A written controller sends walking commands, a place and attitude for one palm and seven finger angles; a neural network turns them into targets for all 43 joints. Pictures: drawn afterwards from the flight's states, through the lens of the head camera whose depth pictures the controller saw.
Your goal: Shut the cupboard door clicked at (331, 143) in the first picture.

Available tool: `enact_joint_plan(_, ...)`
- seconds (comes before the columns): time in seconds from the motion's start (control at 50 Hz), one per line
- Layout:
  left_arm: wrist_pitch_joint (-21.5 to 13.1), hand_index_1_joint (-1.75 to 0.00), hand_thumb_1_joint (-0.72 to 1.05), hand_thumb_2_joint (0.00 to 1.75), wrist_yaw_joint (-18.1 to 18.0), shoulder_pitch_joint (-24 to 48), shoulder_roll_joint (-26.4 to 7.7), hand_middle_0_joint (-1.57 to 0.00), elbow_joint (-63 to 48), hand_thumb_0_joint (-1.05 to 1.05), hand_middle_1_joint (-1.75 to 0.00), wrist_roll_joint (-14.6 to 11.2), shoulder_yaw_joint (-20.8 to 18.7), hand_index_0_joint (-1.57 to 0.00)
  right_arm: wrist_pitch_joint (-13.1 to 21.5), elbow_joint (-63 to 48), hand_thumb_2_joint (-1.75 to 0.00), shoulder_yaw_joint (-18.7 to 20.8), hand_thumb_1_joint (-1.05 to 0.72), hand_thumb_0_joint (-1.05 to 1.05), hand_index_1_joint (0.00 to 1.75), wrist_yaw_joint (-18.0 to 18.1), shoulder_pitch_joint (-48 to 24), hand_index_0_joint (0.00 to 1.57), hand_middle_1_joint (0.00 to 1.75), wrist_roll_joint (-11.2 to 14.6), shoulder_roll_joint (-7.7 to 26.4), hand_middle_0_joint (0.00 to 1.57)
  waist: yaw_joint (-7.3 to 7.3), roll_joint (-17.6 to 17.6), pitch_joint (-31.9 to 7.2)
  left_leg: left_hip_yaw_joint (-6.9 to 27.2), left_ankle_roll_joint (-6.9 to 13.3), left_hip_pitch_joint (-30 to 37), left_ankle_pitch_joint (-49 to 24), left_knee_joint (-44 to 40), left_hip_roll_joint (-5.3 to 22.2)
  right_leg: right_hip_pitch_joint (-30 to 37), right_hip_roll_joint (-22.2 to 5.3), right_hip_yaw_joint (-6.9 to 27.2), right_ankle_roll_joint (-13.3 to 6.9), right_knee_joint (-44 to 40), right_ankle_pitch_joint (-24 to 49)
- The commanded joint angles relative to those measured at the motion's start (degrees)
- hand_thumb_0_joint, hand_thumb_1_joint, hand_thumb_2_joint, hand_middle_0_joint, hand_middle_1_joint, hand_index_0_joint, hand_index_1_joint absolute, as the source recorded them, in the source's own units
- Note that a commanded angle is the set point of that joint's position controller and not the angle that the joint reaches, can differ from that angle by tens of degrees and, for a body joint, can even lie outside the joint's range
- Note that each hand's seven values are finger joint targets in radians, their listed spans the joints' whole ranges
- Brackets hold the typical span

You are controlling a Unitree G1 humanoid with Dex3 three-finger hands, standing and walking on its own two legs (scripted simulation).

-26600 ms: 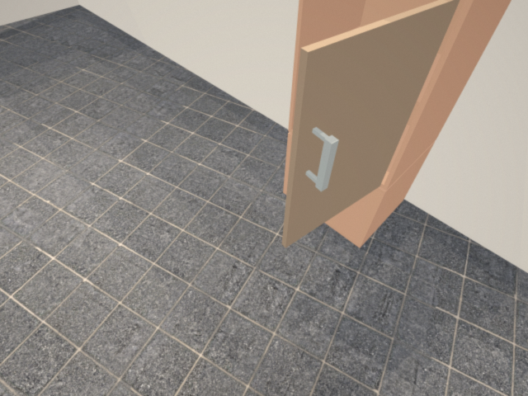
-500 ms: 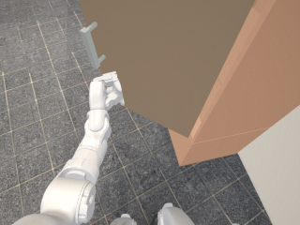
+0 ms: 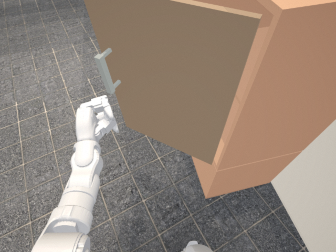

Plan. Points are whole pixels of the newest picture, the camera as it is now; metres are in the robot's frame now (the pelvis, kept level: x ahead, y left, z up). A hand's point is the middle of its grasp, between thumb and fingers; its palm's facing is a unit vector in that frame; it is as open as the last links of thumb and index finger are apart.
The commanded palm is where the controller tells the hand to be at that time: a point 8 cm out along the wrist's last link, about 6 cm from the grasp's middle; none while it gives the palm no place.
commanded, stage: draw the hand back to the body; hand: left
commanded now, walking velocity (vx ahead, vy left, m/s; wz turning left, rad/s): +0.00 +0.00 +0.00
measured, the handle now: (109, 71) +0.63 +0.17 +0.05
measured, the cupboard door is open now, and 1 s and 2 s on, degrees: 49 49 49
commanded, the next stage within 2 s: step back with the hand held close in 1.32 s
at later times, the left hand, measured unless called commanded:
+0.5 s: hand (48, 156) +0.29 +0.21 +0.14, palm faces +0.18 -0.96 -0.23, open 3.3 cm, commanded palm +0.24 +0.26 +0.16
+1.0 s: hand out of the picture +0.19 +0.33 +0.21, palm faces +0.49 -0.75 -0.44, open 6.5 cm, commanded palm +0.15 +0.36 +0.22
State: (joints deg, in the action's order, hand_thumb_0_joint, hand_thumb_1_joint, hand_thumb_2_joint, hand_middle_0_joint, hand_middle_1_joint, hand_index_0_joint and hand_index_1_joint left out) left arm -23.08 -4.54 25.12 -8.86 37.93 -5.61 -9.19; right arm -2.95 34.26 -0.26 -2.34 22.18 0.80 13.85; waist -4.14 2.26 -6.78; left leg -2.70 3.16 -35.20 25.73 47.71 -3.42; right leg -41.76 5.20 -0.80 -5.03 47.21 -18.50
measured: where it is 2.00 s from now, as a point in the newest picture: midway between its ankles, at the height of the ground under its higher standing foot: outside the picture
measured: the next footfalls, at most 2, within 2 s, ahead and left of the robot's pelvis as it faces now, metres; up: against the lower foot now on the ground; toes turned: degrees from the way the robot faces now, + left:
none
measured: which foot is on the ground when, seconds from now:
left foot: down 0.00-1.00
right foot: down 0.00-1.00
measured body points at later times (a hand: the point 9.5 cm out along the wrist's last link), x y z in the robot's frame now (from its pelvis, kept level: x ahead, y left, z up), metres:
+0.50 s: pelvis +0.02 +0.02 +0.04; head +0.02 +0.01 +0.49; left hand +0.27 +0.26 +0.16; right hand +0.25 -0.16 -0.03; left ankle -0.03 +0.09 -0.70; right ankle +0.04 -0.06 -0.70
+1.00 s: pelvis +0.03 +0.05 +0.04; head +0.01 +0.03 +0.49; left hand +0.16 +0.37 +0.23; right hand +0.22 -0.16 -0.05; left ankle -0.03 +0.09 -0.70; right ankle +0.04 -0.06 -0.70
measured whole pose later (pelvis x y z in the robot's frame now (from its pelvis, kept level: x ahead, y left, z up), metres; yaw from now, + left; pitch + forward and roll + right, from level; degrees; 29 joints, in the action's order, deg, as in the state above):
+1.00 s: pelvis +0.03 +0.05 +0.04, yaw +4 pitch -2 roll -2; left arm -3.6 -5.3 -28.0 -22.1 -23.5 -4.8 -21.1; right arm 2.0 34.7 -1.2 2.8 12.2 1.4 13.7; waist 3.3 5.3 -1.2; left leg 2.0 5.6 -4.2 17.4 24.2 -6.3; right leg -8.9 2.3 -2.7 -1.3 23.0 -12.0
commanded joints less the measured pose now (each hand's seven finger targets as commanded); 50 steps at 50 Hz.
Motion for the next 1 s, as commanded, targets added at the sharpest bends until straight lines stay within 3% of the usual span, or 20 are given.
enact_joint_plan(0.0,1.1,-1.5,0.9,0.9,4.1,15.6,-6.3,-1.3,-23.1,0.0,-1.5,-3.4,2.6,-1.3,3.5,-10.0,-0.9,2.9,-0.9,0.0,0.3,2.2,-5.7,0.2,0.3,2.0,7.1,0.2,1.14,-6.3,-16.7,1.4,-0.3,1.5,-9.2,-7.6,1.3,27.7,-6.0,8.0,5.8,-12.9,8.5)
enact_joint_plan(0.06,3.3,-1.5,0.9,0.9,5.9,12.9,-4.8,-1.3,-28.8,0.0,-1.5,-4.8,5.4,-1.3,4.9,-10.3,-0.9,2.2,-0.9,0.0,0.3,3.3,-8.0,0.2,0.3,2.6,6.6,0.2,0.98,-3.3,-13.8,2.3,-0.2,5.6,-8.3,-9.9,1.5,26.4,-5.8,6.2,4.6,-14.5,5.1)
enact_joint_plan(0.1,4.0,-1.5,0.9,0.9,6.1,9.6,-5.5,-1.3,-32.1,0.0,-1.5,-4.7,5.6,-1.3,5.8,-10.3,-0.9,1.9,-0.9,0.0,0.3,3.7,-9.2,0.2,0.3,2.8,6.4,0.2,1.64,0.5,-12.7,3.1,-0.3,8.4,-9.0,-11.2,1.7,25.5,-5.6,4.8,3.9,-14.0,5.5)
enact_joint_plan(0.18,7.2,-1.41,0.9,0.9,5.9,-0.5,-8.9,-1.22,-36.1,0.0,-1.41,-4.6,2.7,-1.22,6.6,-11.3,-0.9,1.2,-0.9,0.0,0.3,4.0,-11.6,0.2,0.3,2.9,6.4,0.2,4.03,-0.7,-11.6,3.9,-0.6,10.2,-11.4,-13.3,1.7,28.2,-5.6,3.3,3.4,-13.6,8.7)
enact_joint_plan(0.22,9.4,-1.35,0.9,0.9,6.3,-4.5,-9.3,-1.16,-38.3,0.0,-1.35,-5.3,1.8,-1.16,6.6,-12.3,-0.9,0.8,-0.9,0.0,0.3,4.1,-13.2,0.2,0.3,3.0,6.2,0.2,4.7,-3.4,-9.9,4.1,-0.7,10.2,-12.3,-14.4,1.7,29.8,-5.7,2.8,3.4,-13.9,10.2)
enact_joint_plan(0.24,9.9,-1.32,0.9,0.9,4.5,-4.7,-12.1,-1.13,-43.3,0.0,-1.32,-0.8,5.6,-1.13,5.1,-12.4,-0.9,0.8,-0.9,0.0,0.3,4.9,-15.2,0.2,0.3,2.8,4.7,0.2,4.45,-5.4,-10.0,4.3,-0.9,11.2,-12.3,-16.6,1.7,34.4,-7.6,5.9,4.1,-16.7,9.1)
enact_joint_plan(0.28,11.8,-1.26,0.9,0.9,3.0,-9.5,-12.7,-1.08,-45.9,0.0,-1.26,-0.6,3.6,-1.08,4.4,-13.0,-0.9,0.5,-0.9,0.0,0.3,5.9,-16.2,0.2,0.3,2.5,4.6,0.2,4.78,-6.6,-7.5,4.4,-0.6,11.7,-13.1,-17.6,2.0,36.0,-8.0,6.0,4.6,-18.5,10.1)
enact_joint_plan(0.3,12.6,-1.23,0.9,0.9,2.7,-11.0,-11.5,-1.05,-47.2,0.0,-1.23,-0.2,4.8,-1.05,4.2,-12.9,-0.9,0.1,-0.9,0.0,0.3,6.1,-16.9,0.2,0.3,2.3,4.4,0.2,4.85,-4.3,-5.8,4.5,-0.6,13.4,-14.5,-18.6,2.2,36.1,-7.9,5.2,4.1,-18.5,12.1)
enact_joint_plan(0.32,13.4,-1.2,0.9,0.9,2.2,-11.6,-12.8,-1.02,-47.5,0.0,-1.2,0.1,3.4,-1.02,3.9,-12.6,-0.9,-0.1,-0.9,0.0,0.3,6.3,-17.0,0.2,0.3,2.2,4.3,0.2,4.89,-4.0,-4.3,4.8,-0.7,14.8,-15.3,-19.5,2.5,35.7,-7.5,4.5,3.9,-19.0,12.9)
enact_joint_plan(0.36,14.5,-1.14,0.9,0.9,1.8,-14.0,-11.8,-0.97,-50.9,0.0,-1.14,0.7,4.3,-0.97,3.7,-12.6,-0.9,-0.5,-0.9,0.0,0.3,6.4,-17.3,0.2,0.3,2.0,4.1,0.2,4.66,-0.9,-3.7,5.2,-1.1,18.5,-18.2,-20.7,2.8,35.6,-6.8,2.9,3.3,-19.3,14.7)
enact_joint_plan(0.42,15.8,-1.05,0.9,0.9,1.2,-16.6,-12.9,-0.89,-55.9,0.0,-1.05,1.1,3.1,-0.89,4.1,-12.3,-0.9,-1.0,-0.9,0.0,0.3,6.5,-17.3,0.2,0.3,1.5,4.1,0.2,4.8,1.9,-3.7,6.2,-1.8,22.6,-23.4,-22.5,3.2,36.9,-6.4,1.6,2.7,-20.2,17.5)
enact_joint_plan(0.48,16.9,-0.96,0.9,0.9,0.8,-22.3,-12.9,-0.81,-59.8,0.0,-0.96,1.3,2.8,-0.81,4.8,-12.2,-0.9,-1.2,-0.9,0.0,0.3,6.3,-17.5,0.2,0.3,1.0,4.3,0.2,5.22,1.7,-3.7,6.9,-2.5,25.8,-29.0,-23.5,3.8,37.8,-6.0,0.8,2.7,-21.4,19.2)
enact_joint_plan(0.5,17.0,-0.93,0.9,0.9,0.6,-23.0,-12.7,-0.78,-61.9,0.0,-0.93,1.5,2.9,-0.78,5.0,-12.3,-0.9,-1.4,-0.9,0.0,0.3,6.1,-17.6,0.2,0.3,1.0,4.2,0.2,5.12,2.8,-3.3,7.2,-3.1,26.6,-30.8,-24.1,4.0,37.8,-6.0,0.6,2.7,-21.6,19.5)
enact_joint_plan(0.58,17.7,-0.81,0.9,0.9,-0.3,-29.9,-16.0,-0.67,-64.3,0.0,-0.81,1.6,-1.9,-0.67,5.6,-11.5,-0.9,-1.1,-0.9,0.0,0.3,6.0,-17.5,0.2,0.3,0.3,4.5,0.2,6.05,-0.4,-2.6,7.6,-4.0,27.6,-35.1,-25.2,4.4,39.6,-5.8,0.0,2.7,-22.8,20.9)
enact_joint_plan(0.64,17.5,-0.72,0.9,0.9,-0.5,-34.0,-17.4,-0.58,-67.8,0.0,-0.72,1.5,-5.3,-0.58,5.8,-11.3,-0.9,-0.9,-0.9,0.0,0.3,5.8,-17.9,0.2,0.3,0.2,4.0,0.2,6.58,-0.1,-3.8,7.6,-4.8,28.3,-38.7,-25.3,4.6,41.3,-6.0,-0.3,2.8,-22.8,22.7)
enact_joint_plan(0.7,17.6,-0.63,0.9,0.9,-0.5,-39.1,-18.7,-0.5,-69.0,0.0,-0.63,1.3,-8.4,-0.5,6.0,-10.9,-0.9,-0.5,-0.9,0.0,0.3,5.5,-18.1,0.2,0.3,0.2,4.0,0.2,7.08,-0.3,-2.4,7.6,-5.5,27.6,-41.1,-25.4,4.9,42.0,-6.2,-0.5,2.8,-23.1,23.9)
enact_joint_plan(0.74,17.3,-0.57,0.9,0.9,-0.7,-40.6,-19.3,-0.45,-70.5,0.0,-0.57,1.4,-10.0,-0.45,6.3,-10.5,-0.9,-0.3,-0.9,0.0,0.3,5.2,-18.3,0.2,0.3,0.3,4.1,0.2,7.17,2.4,-1.7,7.8,-5.9,27.6,-40.9,-25.7,5.1,41.4,-6.1,-0.6,2.9,-23.4,22.5)
enact_joint_plan(0.92,15.6,-0.3,0.9,0.9,-1.9,-48.6,-25.2,-0.2,-74.2,0.0,-0.3,0.6,-20.5,-0.2,8.3,-9.5,-0.9,1.0,-0.9,0.0,0.3,5.3,-18.0,0.2,0.3,0.8,4.8,0.2,8.02,2.7,0.8,9.0,-6.4,24.0,-33.0,-27.6,5.6,41.5,-5.7,-0.9,3.0,-24.0,17.3)
enact_joint_plan(0.98,15.5,-0.3,0.9,0.9,-1.6,-47.1,-20.5,-0.2,-72.0,0.0,-0.3,1.2,-15.7,-0.2,9.1,-8.4,-0.9,1.3,-0.9,0.0,0.3,5.2,-17.7,0.2,0.3,0.7,5.5,0.2,6.79,2.9,4.2,9.7,-5.9,24.7,-30.2,-28.1,6.0,37.6,-5.8,-0.8,3.3,-24.6,14.1)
